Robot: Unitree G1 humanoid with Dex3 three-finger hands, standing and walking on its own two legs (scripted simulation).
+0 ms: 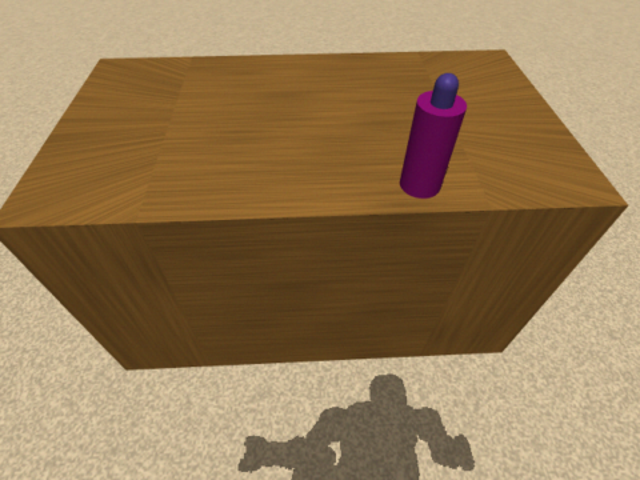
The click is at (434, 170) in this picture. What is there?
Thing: necked bottle
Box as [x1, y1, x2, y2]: [400, 73, 466, 198]
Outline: 451,73 444,73 440,75 435,82 433,90 422,93 417,99 400,178 400,185 402,189 408,194 416,197 430,197 438,192 466,108 464,100 455,94 458,86 457,78
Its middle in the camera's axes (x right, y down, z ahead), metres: +0.22 -0.19 +0.73
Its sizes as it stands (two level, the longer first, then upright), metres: 0.085 0.085 0.241
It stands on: a support 0.70 m high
